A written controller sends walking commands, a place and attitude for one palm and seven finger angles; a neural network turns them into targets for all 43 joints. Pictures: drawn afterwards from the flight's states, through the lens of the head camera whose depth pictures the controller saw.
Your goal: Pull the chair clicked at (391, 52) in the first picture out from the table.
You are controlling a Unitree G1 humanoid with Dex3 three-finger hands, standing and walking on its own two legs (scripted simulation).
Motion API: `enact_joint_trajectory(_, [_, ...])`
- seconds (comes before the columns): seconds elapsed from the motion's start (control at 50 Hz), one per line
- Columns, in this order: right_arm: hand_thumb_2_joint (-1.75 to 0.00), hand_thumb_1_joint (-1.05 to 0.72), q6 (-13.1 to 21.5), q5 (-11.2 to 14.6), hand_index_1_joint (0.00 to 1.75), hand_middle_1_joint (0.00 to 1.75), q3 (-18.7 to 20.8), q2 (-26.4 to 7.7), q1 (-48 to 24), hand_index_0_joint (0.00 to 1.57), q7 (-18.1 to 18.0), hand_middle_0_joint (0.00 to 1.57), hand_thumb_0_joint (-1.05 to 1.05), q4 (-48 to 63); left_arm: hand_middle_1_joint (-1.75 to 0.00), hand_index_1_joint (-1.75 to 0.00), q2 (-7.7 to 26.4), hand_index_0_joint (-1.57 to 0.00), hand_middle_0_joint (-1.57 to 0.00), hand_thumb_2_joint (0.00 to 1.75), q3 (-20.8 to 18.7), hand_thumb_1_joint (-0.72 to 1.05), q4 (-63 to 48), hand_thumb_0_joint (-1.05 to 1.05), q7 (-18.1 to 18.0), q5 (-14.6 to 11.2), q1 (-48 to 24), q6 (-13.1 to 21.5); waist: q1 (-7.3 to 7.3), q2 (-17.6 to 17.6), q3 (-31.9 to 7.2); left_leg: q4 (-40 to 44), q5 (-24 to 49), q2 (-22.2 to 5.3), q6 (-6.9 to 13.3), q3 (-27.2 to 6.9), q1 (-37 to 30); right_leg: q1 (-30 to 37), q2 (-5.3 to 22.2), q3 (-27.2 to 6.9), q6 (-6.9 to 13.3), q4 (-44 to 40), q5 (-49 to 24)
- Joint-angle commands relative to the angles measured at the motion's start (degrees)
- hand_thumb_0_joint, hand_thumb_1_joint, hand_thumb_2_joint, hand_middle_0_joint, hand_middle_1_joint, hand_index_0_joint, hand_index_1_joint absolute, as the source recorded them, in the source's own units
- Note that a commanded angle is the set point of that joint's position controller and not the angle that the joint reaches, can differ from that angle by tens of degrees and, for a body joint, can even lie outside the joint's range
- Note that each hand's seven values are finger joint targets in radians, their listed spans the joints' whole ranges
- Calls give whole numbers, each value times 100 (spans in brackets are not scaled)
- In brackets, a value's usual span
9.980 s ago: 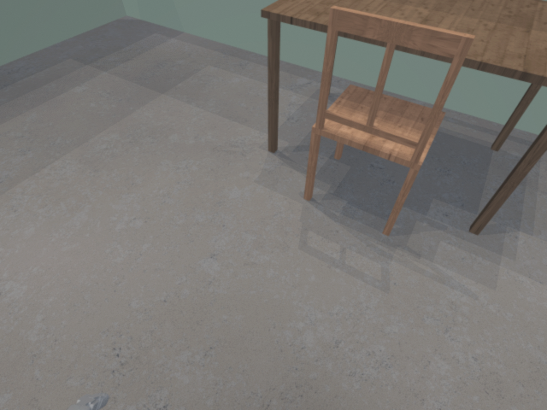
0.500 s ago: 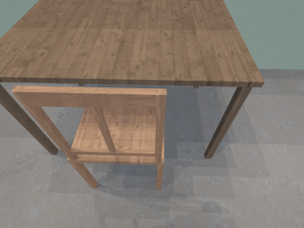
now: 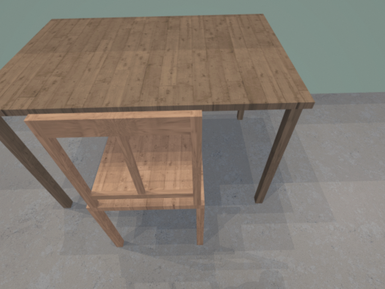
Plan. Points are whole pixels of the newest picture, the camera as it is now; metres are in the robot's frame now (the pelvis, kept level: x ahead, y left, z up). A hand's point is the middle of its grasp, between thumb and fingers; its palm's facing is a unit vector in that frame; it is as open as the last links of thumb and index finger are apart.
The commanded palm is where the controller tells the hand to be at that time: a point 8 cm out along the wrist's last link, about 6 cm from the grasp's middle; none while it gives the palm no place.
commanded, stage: come to a stop and stand still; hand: left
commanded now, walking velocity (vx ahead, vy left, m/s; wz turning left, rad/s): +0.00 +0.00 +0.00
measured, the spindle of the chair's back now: (132, 167) +0.46 +0.22 -0.10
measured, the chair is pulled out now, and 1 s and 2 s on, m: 0.00 0.00 0.00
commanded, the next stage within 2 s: look again from close up in 0.02 s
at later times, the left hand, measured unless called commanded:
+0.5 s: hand out of the picture +0.02 +0.17 -0.17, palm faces +0.01 -0.98 -0.21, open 7.3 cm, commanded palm none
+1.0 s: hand out of the picture +0.01 +0.17 -0.17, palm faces +0.02 -0.98 -0.20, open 7.4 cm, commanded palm +0.11 +0.22 -0.07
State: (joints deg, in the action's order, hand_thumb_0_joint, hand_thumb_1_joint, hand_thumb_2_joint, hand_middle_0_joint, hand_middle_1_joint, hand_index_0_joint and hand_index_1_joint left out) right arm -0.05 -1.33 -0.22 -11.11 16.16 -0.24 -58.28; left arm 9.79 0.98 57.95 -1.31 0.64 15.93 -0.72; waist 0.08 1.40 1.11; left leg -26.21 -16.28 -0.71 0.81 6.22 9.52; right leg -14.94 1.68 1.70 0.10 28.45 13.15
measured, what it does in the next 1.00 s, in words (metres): stands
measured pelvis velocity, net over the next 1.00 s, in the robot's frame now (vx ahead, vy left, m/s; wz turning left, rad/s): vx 0.02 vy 0.00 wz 0.00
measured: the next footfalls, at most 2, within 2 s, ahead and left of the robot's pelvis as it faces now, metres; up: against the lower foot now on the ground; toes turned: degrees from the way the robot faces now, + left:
none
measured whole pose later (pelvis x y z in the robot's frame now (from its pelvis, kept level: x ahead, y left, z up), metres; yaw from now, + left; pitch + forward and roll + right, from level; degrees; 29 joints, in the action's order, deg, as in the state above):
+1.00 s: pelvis +0.02 +0.00 +0.00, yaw +0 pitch -1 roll +0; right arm 1.3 -0.6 -0.9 -8.1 16.3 -1.2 -65.3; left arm 8.2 1.2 64.3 -2.3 0.7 16.3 1.0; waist -0.2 0.7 1.9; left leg -24.2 -16.5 -1.3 0.1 5.8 6.7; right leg -11.8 1.0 2.2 0.2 26.1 13.5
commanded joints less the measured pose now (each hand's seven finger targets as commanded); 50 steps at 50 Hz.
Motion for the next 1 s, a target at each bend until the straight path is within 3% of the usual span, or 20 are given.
enact_joint_trajectory(0.0, [-90, -90, 149, 44, 30, 30, 51, -422, 300, 20, -53, 20, 0, 40, -30, -30, 694, -20, -20, 90, -149, 90, -188, 0, -44, -17, 140, 169, 27, -224, 201, 768, -52, -493, 134, -637, 320, 39, 386, -604, 223, -667, 322])
enact_joint_trajectory(0.12, [-90, -90, 200, 71, 30, 30, 8, -388, 448, 20, -94, 20, 0, -274, -30, -30, 602, -20, -20, 90, -113, 90, 82, 0, -71, -33, 252, 196, -10, -173, 171, 682, 594, -554, 113, -605, 228, 291, 438, -488, 217, -447, -588])
enact_joint_trajectory(0.38, [-90, -90, 221, 87, 30, 30, 18, -190, 548, 20, -146, 20, 0, -620, -30, -30, 456, -20, -20, 90, -105, 90, 394, 0, -109, -25, 341, 233, 6, -213, 101, 621, 1017, -559, 92, -540, -28, 410, 481, -479, 224, -409, -1246])
enact_joint_trajectory(0.42, [-90, -90, 218, 85, 30, 30, 27, -195, 497, 20, -155, 20, 0, -624, -30, -30, 451, -20, -20, 90, -108, 90, 406, 0, -111, -22, 318, 222, 4, -73, 213, 640, 1066, -577, 89, -529, -15, 343, 451, -464, 210, -413, -1185])
enact_joint_trajectory(0.58, [-90, -90, 221, 84, 30, 30, 28, -207, 406, 20, -160, 20, 0, -647, -30, -30, 447, -20, -20, 90, -103, 90, 443, 0, -115, -9, 350, 237, 9, -187, 158, 663, 1214, -591, 92, -519, -180, 354, 472, -486, 203, -446, -1399])
enact_joint_trajectory(0.94, [-90, -90, 211, 88, 30, 30, 10, -158, 405, 20, -151, 20, 0, -665, -30, -30, 455, -20, -20, 90, -104, 90, 467, 0, -101, -7, 427, 244, -15, -214, 263, 770, 882, -556, 73, -542, -105, 356, 476, -509, 200, -649, -1118])
enact_joint_trajectory(0.96, [-90, -90, 241, 122, 30, 30, 93, -432, -167, 20, -117, 20, 0, -223, -30, -30, 620, -20, -20, 90, -138, 90, 694, 0, -321, 67, 797, 320, -191, -611, 393, -517, 1463, -681, -101, -324, 502, 455, 831, -672, 66, -363, -3676])
enact_joint_trajectory(0.98, [-90, -90, 1090, 423, 30, 30, 165, -1396, -48, 20, -394, 20, 0, 1754, -30, -30, 1746, -20, -20, 89, -719, 88, -7948, 0, -216, -1129, -3484, 1597, 429, 598, -2463, 261, 2069, -12, 20, -581, -842, 1096, 224, -346, 164, 6, -2560])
